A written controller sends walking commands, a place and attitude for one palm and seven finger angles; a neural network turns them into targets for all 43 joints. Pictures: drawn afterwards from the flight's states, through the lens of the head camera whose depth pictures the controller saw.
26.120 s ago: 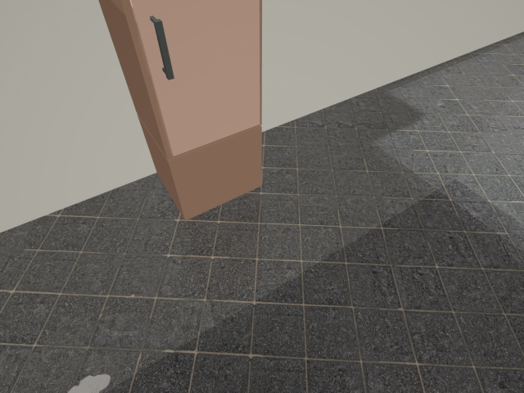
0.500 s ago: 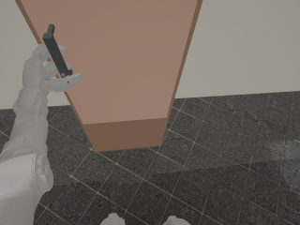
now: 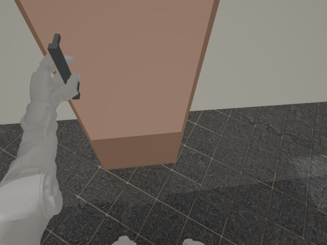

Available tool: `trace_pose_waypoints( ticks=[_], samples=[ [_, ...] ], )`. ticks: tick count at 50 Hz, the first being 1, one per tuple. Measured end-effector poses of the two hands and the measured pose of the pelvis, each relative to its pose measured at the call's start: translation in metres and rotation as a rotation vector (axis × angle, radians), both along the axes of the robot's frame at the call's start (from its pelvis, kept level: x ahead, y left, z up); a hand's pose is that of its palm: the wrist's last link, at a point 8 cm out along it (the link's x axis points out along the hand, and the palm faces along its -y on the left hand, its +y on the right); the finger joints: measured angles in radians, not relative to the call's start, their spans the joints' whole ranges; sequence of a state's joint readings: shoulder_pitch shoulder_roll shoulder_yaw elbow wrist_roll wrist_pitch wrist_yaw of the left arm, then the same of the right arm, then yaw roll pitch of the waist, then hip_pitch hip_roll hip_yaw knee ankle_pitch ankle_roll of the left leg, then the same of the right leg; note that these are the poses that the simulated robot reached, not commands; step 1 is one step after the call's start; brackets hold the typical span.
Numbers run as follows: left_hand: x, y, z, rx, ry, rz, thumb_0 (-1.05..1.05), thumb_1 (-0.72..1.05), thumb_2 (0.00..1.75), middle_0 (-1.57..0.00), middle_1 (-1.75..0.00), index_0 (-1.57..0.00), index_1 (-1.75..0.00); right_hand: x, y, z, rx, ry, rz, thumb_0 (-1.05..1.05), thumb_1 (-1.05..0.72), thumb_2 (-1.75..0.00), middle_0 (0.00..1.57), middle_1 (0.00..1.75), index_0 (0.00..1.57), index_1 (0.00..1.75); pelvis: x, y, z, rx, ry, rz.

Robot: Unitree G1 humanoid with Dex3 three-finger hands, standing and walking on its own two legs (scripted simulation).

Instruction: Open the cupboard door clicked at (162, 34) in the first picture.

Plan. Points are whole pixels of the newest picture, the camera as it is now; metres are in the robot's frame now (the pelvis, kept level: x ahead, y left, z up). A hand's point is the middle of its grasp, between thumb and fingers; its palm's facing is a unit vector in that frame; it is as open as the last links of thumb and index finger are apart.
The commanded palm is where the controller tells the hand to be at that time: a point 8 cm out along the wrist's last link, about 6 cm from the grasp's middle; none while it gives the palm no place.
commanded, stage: pull the door open along its arc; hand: left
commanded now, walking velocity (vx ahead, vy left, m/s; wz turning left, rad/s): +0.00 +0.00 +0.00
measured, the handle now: (67, 69) +0.53 +0.22 +0.11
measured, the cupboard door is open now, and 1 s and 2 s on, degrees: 1 39 38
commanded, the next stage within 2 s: open thumb and fingers to let go in 0.94 s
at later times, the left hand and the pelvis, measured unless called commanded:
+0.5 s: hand (88, 130) +0.35 +0.14 +0.11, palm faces +0.13 -0.99 +0.09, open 6.4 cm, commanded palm +0.28 +0.22 +0.11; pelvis +0.02 -0.01 +0.02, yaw -1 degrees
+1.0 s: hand (127, 160) +0.28 +0.06 +0.11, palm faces +0.44 -0.90 +0.02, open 6.5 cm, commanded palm +0.22 +0.10 +0.11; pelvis +0.02 -0.05 +0.02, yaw +3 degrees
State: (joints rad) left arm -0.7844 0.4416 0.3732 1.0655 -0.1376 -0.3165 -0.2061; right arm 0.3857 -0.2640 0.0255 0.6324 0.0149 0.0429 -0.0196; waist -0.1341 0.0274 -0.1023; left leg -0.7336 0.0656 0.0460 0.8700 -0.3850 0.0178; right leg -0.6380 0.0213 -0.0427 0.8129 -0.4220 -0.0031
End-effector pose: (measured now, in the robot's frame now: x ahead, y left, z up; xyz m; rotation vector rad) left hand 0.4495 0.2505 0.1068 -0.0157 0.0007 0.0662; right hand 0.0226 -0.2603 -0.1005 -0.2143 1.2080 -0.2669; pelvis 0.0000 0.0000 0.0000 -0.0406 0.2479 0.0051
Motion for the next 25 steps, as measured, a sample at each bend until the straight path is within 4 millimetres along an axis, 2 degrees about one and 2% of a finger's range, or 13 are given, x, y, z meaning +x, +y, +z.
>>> trace_pose_waypoints(
  ticks=[7, 13, 19, 25],
  samples=[
    [-0.008, -0.003, 0.000, 0.005, -0.011, -0.006, 0.02, 0.72, 0.80, -0.30, -1.31, -0.29, -1.31, 0.005, -0.002, 0.001, 0.011, -0.015, -0.004, 0.00, -0.90, -0.90, 0.21, 0.30, 0.20, 0.30, 0.003, -0.002, 0.002, 0.005, -0.005, -0.008],
    [-0.033, -0.008, -0.001, 0.008, -0.023, -0.026, 0.02, 0.72, 0.79, -0.30, -1.32, -0.28, -1.31, 0.022, -0.001, 0.004, 0.032, -0.073, -0.007, 0.00, -0.90, -0.90, 0.21, 0.30, 0.20, 0.30, 0.009, -0.002, 0.006, 0.011, -0.028, -0.018],
    [-0.077, -0.023, -0.002, -0.007, -0.040, -0.056, 0.02, 0.70, 0.76, -0.30, -1.32, -0.27, -1.30, 0.060, 0.002, 0.014, 0.061, -0.203, 0.024, 0.01, -0.90, -0.90, 0.21, 0.30, 0.20, 0.30, 0.014, -0.004, 0.011, 0.020, -0.067, -0.026],
    [-0.129, -0.056, -0.002, -0.066, -0.036, 0.066, 0.03, 0.69, 0.76, -0.30, -1.30, -0.30, -1.26, 0.115, 0.014, 0.029, 0.104, -0.371, 0.105, 0.01, -0.91, -0.90, 0.20, 0.30, 0.20, 0.30, 0.015, -0.007, 0.015, 0.031, -0.111, -0.025]
  ],
)
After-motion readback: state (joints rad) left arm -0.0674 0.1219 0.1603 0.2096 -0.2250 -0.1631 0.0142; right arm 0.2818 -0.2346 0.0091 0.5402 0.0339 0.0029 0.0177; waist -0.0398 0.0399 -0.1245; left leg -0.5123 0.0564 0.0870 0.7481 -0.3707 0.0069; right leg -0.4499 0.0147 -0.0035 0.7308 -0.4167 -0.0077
